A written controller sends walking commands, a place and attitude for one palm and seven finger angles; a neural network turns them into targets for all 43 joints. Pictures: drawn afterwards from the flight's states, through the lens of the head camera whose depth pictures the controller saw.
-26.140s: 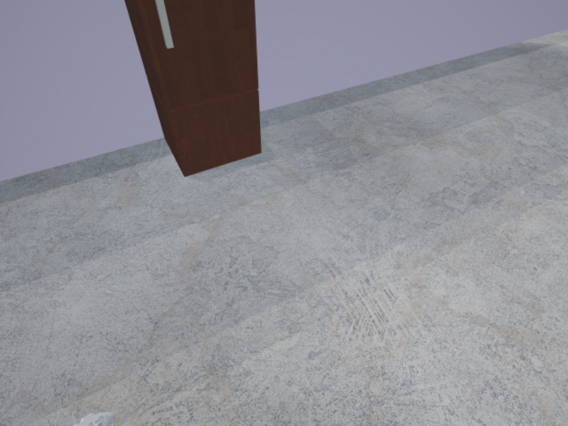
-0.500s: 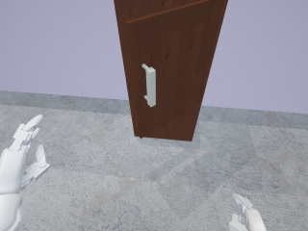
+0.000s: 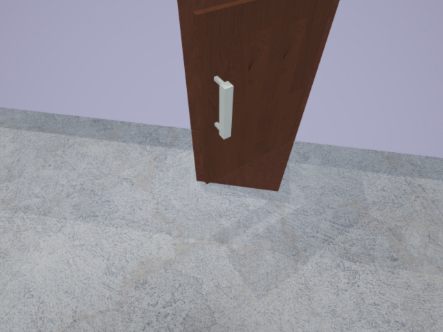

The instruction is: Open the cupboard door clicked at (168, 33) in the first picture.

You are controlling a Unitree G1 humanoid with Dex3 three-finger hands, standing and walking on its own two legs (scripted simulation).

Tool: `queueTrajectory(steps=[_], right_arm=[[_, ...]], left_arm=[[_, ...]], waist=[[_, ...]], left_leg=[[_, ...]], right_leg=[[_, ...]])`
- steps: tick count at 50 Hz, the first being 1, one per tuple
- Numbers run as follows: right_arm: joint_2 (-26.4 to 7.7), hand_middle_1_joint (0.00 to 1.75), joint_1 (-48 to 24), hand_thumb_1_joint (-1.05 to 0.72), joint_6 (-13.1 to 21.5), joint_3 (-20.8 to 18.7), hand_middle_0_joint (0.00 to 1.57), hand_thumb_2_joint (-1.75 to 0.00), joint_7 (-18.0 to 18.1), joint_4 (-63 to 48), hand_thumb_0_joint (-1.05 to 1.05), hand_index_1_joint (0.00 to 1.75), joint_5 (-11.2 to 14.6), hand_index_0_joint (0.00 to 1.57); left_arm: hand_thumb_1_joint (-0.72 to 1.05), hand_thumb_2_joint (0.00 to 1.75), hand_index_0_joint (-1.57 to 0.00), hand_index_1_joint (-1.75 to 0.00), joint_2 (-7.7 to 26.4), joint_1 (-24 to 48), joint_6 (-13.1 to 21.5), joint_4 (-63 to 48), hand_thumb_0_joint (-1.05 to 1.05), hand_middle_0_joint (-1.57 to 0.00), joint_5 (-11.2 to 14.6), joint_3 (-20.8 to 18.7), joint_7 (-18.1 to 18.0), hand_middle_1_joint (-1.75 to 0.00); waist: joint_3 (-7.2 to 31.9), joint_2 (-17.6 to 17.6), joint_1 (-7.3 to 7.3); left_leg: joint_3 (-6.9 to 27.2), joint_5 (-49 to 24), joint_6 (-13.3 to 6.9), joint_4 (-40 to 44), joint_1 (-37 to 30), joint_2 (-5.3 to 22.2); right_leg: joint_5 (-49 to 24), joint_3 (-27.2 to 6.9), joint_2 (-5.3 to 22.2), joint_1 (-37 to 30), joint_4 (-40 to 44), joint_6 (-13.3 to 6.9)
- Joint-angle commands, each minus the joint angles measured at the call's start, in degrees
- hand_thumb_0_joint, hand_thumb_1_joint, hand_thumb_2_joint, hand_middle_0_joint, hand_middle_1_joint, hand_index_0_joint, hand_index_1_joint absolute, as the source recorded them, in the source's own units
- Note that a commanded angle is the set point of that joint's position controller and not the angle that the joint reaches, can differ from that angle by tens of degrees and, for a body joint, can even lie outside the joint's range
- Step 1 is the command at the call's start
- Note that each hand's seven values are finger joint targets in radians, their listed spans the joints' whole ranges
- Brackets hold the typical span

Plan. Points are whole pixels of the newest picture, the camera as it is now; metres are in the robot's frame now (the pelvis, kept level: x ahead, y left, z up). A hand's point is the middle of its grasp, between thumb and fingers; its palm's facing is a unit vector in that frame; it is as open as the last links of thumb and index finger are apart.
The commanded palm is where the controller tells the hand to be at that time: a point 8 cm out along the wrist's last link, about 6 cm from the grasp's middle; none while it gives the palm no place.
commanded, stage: let the arm hang, fingers relaxed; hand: left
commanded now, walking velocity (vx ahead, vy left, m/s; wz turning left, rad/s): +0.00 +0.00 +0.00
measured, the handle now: (221, 108) +0.64 +0.05 +0.01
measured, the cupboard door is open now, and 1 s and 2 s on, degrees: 42 42 42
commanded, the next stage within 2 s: look to check the result in 0.54 s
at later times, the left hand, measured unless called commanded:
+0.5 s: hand out of the picture +0.03 +0.17 -0.17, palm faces +0.03 -0.98 -0.20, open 7.3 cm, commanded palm none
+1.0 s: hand out of the picture +0.02 +0.16 -0.17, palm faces +0.02 -0.98 -0.20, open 7.4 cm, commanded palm none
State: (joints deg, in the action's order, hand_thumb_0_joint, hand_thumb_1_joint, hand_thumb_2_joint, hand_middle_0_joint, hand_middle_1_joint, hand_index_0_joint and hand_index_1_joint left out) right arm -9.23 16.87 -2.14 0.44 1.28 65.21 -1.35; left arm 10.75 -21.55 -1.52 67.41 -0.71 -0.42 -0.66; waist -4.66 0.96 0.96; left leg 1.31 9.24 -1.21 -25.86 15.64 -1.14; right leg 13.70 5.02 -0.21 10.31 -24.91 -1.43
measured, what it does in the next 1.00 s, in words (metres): stands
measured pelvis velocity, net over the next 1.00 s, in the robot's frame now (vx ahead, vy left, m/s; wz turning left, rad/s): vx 0.03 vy -0.01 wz -0.02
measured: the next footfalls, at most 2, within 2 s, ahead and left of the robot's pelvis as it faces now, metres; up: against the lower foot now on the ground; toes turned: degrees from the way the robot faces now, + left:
none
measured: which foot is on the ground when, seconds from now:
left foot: down 0.00-1.00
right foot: down 0.00-1.00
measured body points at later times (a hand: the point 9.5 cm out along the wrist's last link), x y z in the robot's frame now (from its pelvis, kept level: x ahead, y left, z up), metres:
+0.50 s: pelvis +0.01 +0.00 +0.00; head +0.02 -0.01 +0.45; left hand +0.03 +0.22 -0.16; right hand +0.00 -0.21 -0.17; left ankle +0.05 +0.10 -0.74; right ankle +0.00 -0.10 -0.74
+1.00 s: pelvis +0.03 -0.01 +0.00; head +0.05 -0.01 +0.45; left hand +0.02 +0.22 -0.16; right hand +0.03 -0.23 -0.16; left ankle +0.05 +0.10 -0.74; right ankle +0.00 -0.10 -0.74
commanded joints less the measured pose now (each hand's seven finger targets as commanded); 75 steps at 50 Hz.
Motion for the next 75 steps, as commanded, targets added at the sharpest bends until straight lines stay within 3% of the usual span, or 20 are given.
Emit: queueTrajectory(steps=[1,6,12,14,19,25,60,66,70,73,75], right_arm=[[-5.49,0.30,2.11,-0.90,1.19,-1.29,0.20,-0.90,0.75,-2.10,0.00,0.30,0.27,0.20],[-3.73,0.30,3.39,-0.90,1.20,-1.29,0.20,-0.90,0.59,-1.33,0.00,0.30,0.09,0.20],[-2.51,0.30,3.26,-0.90,1.50,-1.23,0.20,-0.90,0.56,-0.99,0.00,0.30,-0.10,0.20],[-2.34,0.30,3.23,-0.90,1.76,-1.18,0.20,-0.90,0.57,-0.94,0.00,0.30,-0.06,0.20],[-2.52,0.30,2.64,-0.90,2.19,-1.14,0.20,-0.90,0.67,-0.91,0.00,0.30,-0.13,0.20],[-3.17,0.30,1.89,-0.90,2.33,-1.17,0.20,-0.90,0.75,-1.06,0.00,0.30,0.04,0.20],[-5.72,0.30,-1.24,-0.90,2.56,-0.93,0.20,-0.90,1.04,-0.65,0.00,0.30,0.14,0.20],[-6.44,0.30,-0.67,-0.90,1.15,-2.69,0.20,-0.90,1.83,-2.03,0.00,0.30,0.07,0.20],[-7.34,0.30,-1.45,-0.90,0.84,-3.80,0.20,-0.90,2.02,-4.90,0.00,0.30,-0.03,0.20],[-8.46,0.30,-2.22,-0.90,1.04,-4.43,0.20,-0.90,2.14,-6.84,0.00,0.30,-0.06,0.20],[-10.38,0.30,-1.46,-0.90,1.20,-4.89,0.20,-0.90,2.27,-7.71,0.00,0.30,-0.30,0.20]], left_arm=[[0.90,0.90,-0.20,-0.30,4.95,-0.77,1.30,-2.40,0.00,-0.20,0.33,-0.99,-0.87,-0.30],[0.90,0.90,-0.20,-0.30,4.17,-1.47,1.36,-2.41,0.00,-0.20,0.30,-1.22,-1.18,-0.30],[0.90,0.90,-0.20,-0.30,3.32,-0.75,1.48,-3.02,0.00,-0.20,0.26,-1.46,-1.39,-0.30],[0.90,0.90,-0.20,-0.30,3.18,-0.42,1.58,-3.11,0.00,-0.20,0.24,-1.55,-1.43,-0.30],[0.90,0.90,-0.20,-0.30,3.02,0.59,1.87,-3.39,0.00,-0.20,0.26,-1.77,-1.49,-0.30],[0.90,0.90,-0.20,-0.30,3.52,1.98,2.15,-3.53,0.00,-0.20,0.35,-1.69,-1.38,-0.30],[0.90,0.90,-0.20,-0.30,5.02,3.91,2.52,-2.99,0.00,-0.20,0.49,-1.49,-1.31,-0.30],[0.90,0.90,-0.20,-0.30,6.55,4.98,0.67,-5.66,0.00,-0.20,0.03,-3.53,-1.05,-0.30],[0.90,0.90,-0.20,-0.30,7.50,6.26,-0.21,-8.56,0.00,-0.20,-0.19,-4.78,-0.44,-0.30],[0.90,0.90,-0.20,-0.30,7.15,6.86,-0.43,-10.26,0.00,-0.20,-0.23,-5.15,-0.09,-0.30],[0.90,0.90,-0.20,-0.30,6.70,7.96,-0.72,-11.78,0.00,-0.20,-0.36,-5.17,0.33,-0.30]], waist=[[0.17,-1.31,-1.31],[-1.13,-3.20,-1.25],[-2.17,-0.38,-1.02],[-1.86,-1.17,-0.90],[-0.61,1.36,-0.74],[-0.17,-1.24,-0.98],[1.81,-0.82,-1.13],[0.92,-2.72,-1.41],[1.60,-2.19,-1.54],[2.58,0.99,-1.39],[2.65,5.03,-1.66]], left_leg=[[5.87,6.19,-1.29,5.82,-1.34,5.13],[4.80,5.30,-1.19,4.77,-1.22,4.31],[5.37,5.06,-1.13,6.07,0.40,4.62],[5.62,3.54,-1.21,6.44,0.54,4.90],[5.72,0.09,-1.12,6.76,0.01,5.25],[4.52,-4.08,-0.87,5.45,-2.26,5.15],[3.91,-8.74,-0.57,5.95,-6.25,6.00],[-0.39,-4.41,0.01,0.83,-4.62,7.04],[-1.74,-0.41,-0.01,-1.07,-3.37,7.87],[-0.05,-0.21,-1.09,-0.01,-4.93,10.34],[4.16,0.77,-3.47,3.76,-5.54,14.71]], right_leg=[[7.97,-6.22,6.06,4.67,6.78,-2.26],[9.83,-6.76,6.67,6.38,7.20,-2.55],[7.53,-6.27,6.15,5.41,5.68,-2.15],[5.44,-5.93,6.05,4.21,5.07,-1.96],[1.63,-5.87,6.02,1.65,4.34,-1.70],[-1.42,-6.08,6.77,0.97,5.55,-1.67],[-7.65,-6.49,6.77,-2.20,7.02,-1.27],[-12.57,-10.33,7.15,0.97,3.67,-2.40],[-10.79,-12.96,6.85,3.76,1.24,-3.21],[-10.29,-13.11,4.48,6.63,-2.37,-2.46],[-5.71,-10.81,1.34,9.79,-8.40,-1.25]])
